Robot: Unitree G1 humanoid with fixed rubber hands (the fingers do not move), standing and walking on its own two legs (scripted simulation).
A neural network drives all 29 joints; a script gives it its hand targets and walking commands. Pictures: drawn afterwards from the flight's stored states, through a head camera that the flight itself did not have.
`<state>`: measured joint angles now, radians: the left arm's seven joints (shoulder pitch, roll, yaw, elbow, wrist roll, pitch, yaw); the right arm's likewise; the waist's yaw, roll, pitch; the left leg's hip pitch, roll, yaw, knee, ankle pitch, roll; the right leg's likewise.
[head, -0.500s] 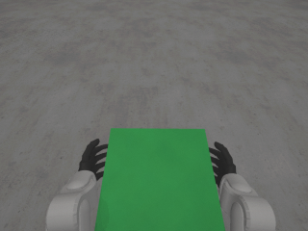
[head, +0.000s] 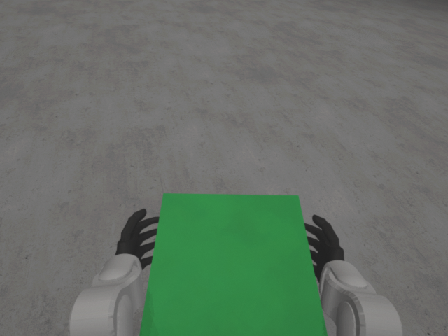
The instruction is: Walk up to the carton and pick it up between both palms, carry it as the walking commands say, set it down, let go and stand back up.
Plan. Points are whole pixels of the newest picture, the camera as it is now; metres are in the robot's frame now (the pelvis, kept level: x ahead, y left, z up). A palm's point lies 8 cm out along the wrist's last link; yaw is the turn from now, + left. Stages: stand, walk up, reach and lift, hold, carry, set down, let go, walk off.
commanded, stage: carry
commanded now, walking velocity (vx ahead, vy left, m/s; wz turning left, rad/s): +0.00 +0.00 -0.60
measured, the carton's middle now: (228, 285) +0.22 +0.00 +0.02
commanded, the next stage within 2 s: none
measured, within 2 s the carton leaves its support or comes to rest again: neither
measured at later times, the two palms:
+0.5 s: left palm (189, 264) +0.23 +0.07 +0.08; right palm (398, 333) +0.14 -0.22 +0.09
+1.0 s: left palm (224, 281) +0.20 +0.02 +0.09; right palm out of the picture +0.06 -0.25 +0.09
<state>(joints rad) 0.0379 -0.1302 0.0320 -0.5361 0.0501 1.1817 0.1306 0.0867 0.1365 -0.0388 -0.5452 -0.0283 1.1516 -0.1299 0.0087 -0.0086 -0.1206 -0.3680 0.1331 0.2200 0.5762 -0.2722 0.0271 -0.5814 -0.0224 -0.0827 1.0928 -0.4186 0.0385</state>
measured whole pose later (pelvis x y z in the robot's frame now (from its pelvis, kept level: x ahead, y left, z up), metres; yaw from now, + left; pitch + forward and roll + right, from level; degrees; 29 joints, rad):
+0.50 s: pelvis -0.04 -0.01 -0.01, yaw -18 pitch +5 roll -1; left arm 0.06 -0.13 0.03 -0.57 0.04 1.13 0.13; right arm 0.07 0.13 -0.03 -0.59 -0.02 1.14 -0.13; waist 0.01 -0.01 -0.10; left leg -0.46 0.06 0.10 0.72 -0.40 -0.06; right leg -0.45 0.03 0.00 0.59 -0.24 -0.02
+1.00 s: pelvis -0.07 -0.02 +0.00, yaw -25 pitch +3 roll -1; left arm 0.05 -0.13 0.04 -0.52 0.04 1.17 0.13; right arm 0.06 0.13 -0.04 -0.54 -0.04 1.19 -0.13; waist -0.02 0.03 -0.12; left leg -0.35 0.12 0.17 0.53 -0.22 -0.02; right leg -0.30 -0.01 -0.10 0.52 -0.26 -0.02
